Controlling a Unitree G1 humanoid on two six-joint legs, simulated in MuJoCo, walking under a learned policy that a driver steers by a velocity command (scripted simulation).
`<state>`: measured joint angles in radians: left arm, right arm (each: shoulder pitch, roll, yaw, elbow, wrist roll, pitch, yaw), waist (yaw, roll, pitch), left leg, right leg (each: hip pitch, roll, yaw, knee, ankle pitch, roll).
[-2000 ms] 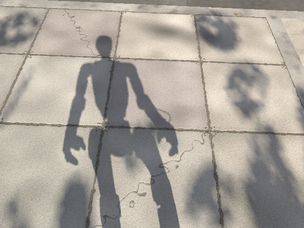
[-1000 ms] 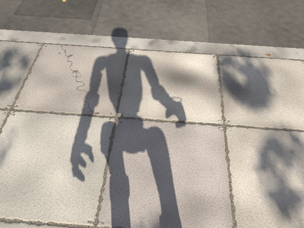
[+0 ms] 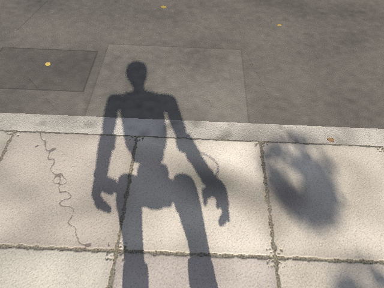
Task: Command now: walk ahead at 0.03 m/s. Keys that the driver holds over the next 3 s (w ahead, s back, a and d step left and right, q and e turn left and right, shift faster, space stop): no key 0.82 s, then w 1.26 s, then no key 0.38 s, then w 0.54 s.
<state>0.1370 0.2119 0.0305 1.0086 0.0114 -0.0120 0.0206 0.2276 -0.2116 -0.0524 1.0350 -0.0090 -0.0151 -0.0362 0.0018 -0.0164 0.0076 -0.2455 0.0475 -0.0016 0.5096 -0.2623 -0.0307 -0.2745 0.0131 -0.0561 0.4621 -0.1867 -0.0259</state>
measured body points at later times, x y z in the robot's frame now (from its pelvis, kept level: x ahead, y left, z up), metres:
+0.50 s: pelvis +0.03 +0.01 +0.00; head +0.04 +0.01 +0.45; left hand +0.10 +0.26 -0.15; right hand +0.07 -0.24 -0.15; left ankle +0.01 +0.14 -0.74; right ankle +0.04 -0.11 -0.74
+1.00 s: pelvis +0.04 +0.01 +0.00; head +0.04 +0.02 +0.45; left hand +0.05 +0.27 -0.16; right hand +0.04 -0.24 -0.16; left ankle +0.00 +0.13 -0.73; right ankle +0.04 -0.10 -0.74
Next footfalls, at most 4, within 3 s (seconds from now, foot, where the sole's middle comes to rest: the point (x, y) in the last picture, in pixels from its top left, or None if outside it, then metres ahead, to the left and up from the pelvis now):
1.52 right None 0.45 -0.10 -0.77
2.06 left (157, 223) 0.77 0.14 -0.77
2.48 right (214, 198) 0.89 -0.08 -0.77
2.84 left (149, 189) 0.92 0.19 -0.77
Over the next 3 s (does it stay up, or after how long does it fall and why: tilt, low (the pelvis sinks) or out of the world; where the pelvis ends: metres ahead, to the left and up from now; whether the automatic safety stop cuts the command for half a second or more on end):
stays up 0.91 0.10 0.01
